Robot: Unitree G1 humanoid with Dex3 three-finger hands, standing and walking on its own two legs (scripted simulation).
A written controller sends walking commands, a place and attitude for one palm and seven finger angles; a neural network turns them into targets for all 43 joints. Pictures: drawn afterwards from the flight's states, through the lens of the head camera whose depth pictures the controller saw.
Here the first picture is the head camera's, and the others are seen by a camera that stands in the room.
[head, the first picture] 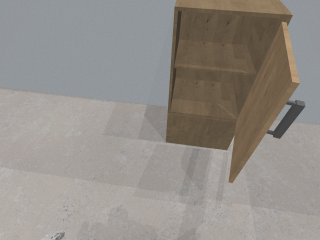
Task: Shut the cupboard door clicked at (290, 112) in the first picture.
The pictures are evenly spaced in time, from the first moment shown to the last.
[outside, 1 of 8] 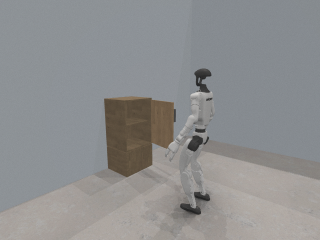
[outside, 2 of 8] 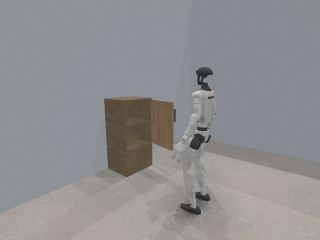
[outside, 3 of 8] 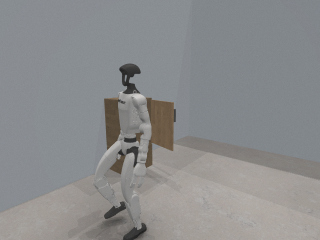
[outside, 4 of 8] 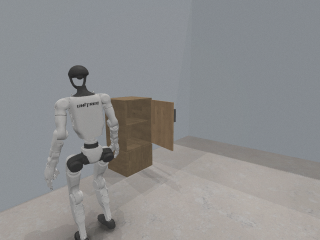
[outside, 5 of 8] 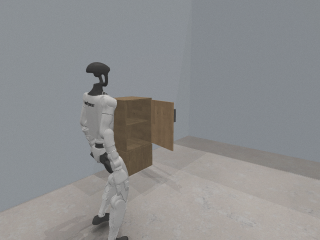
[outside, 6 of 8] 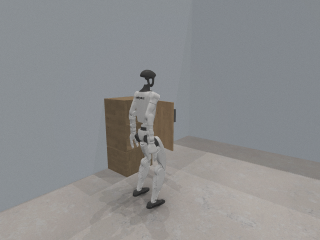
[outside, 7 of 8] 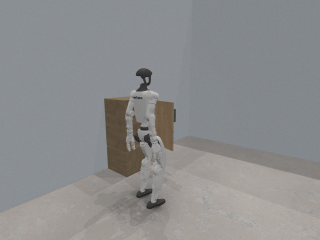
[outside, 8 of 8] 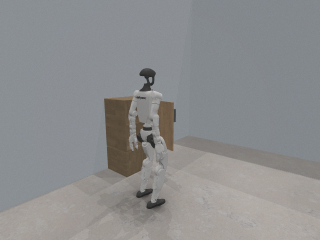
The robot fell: no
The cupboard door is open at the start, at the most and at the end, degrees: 78 78 78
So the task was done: no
